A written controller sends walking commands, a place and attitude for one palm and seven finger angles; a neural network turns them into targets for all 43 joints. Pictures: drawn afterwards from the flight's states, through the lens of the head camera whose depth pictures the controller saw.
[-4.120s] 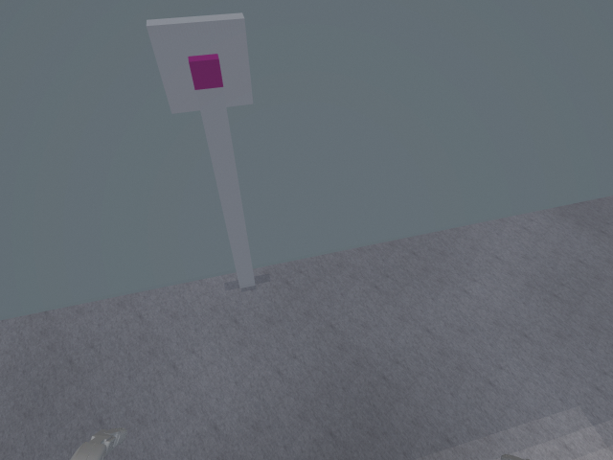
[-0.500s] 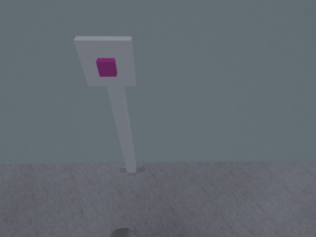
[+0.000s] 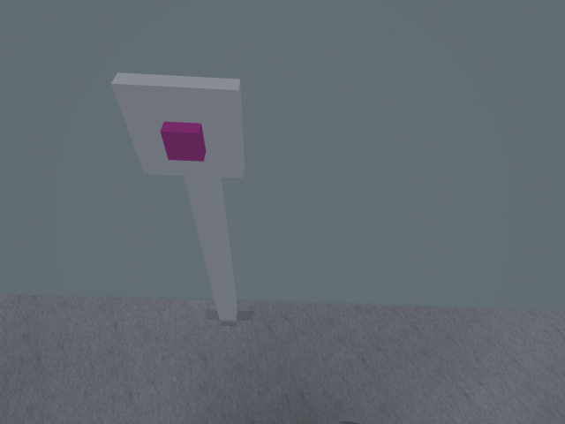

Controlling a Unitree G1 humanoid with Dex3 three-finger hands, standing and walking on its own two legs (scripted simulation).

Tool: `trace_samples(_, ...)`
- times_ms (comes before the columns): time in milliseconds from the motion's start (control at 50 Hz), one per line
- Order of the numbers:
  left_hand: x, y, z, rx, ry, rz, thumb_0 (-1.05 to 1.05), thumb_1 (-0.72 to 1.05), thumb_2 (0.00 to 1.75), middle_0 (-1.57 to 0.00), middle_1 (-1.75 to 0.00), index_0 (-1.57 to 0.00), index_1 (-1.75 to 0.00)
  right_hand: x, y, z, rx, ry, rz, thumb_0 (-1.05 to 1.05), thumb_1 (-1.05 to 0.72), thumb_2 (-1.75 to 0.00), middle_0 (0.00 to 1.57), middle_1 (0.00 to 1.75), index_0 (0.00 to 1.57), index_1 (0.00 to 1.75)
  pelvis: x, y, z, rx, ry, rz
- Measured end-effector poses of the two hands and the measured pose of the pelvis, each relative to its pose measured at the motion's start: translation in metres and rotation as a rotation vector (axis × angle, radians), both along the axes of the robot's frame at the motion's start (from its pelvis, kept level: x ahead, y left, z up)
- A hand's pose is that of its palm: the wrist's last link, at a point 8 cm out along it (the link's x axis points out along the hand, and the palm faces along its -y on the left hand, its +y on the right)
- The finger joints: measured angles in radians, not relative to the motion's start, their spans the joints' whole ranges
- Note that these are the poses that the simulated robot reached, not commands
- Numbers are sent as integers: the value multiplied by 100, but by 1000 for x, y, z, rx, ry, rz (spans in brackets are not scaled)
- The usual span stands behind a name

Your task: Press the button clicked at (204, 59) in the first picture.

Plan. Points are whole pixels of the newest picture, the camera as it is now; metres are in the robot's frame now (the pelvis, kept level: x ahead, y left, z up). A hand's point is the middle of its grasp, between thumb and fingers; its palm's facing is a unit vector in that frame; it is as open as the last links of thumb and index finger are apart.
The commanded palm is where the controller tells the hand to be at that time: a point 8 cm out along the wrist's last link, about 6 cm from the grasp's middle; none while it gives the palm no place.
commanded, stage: come to a stop and stand still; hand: left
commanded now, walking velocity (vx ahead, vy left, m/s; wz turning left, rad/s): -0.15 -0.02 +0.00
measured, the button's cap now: (184, 140) +0.49 +0.21 +0.11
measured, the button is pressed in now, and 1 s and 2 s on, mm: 0 0 0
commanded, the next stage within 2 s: look again from close up in 1.54 s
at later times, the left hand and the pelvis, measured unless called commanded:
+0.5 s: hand out of the picture +0.00 +0.12 -0.15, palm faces +0.11 -0.95 -0.28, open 7.3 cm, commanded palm none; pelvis -0.05 -0.07 +0.01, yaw +2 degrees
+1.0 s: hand out of the picture -0.10 +0.17 -0.18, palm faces +0.05 -0.99 -0.13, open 7.3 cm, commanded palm none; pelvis -0.08 +0.00 +0.01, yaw +0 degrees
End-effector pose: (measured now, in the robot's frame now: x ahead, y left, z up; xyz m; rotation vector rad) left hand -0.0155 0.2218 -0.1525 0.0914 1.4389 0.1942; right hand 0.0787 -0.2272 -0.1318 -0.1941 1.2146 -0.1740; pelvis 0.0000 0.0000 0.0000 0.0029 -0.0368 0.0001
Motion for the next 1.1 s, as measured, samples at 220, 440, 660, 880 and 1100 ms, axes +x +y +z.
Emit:
trace_samples(220, 65, -30, 20, 130, -197, -85, 0, 91, 90, -20, -29, -20, -30, -35, -72, -32, 56, 63, -68, 0, -91, -90, 20, 30, 20, 30, -6, -58, -13, 23, -7, -8)
trace_samples(440, 23, -56, 43, 132, -215, -31, 0, 91, 90, -20, -30, -21, -30, -83, -91, -24, 83, 152, -16, 0, -91, -90, 20, 30, 20, 29, -38, -72, 4, 59, 6, 26)
trace_samples(660, -67, -24, 22, 74, -83, 25, 0, 91, 90, -20, -30, -21, -30, -119, -63, -4, 34, 118, 7, 0, -91, -90, 20, 30, 20, 29, -72, -43, 5, 38, 24, 16)
trace_samples(880, -91, 8, 5, -30, -32, 14, 0, 91, 90, -20, -29, -20, -30, -216, 6, 16, 6, 246, -78, 0, -91, -90, 20, 30, 20, 30, -86, -5, 13, -42, 33, 25)
trace_samples(1100, -55, -13, 0, -61, 20, -72, 0, 91, 90, -20, -29, -20, -30, -252, 29, 15, 51, 360, -180, 0, -90, -90, 21, 30, 20, 30, -70, -13, 10, -23, 51, -8)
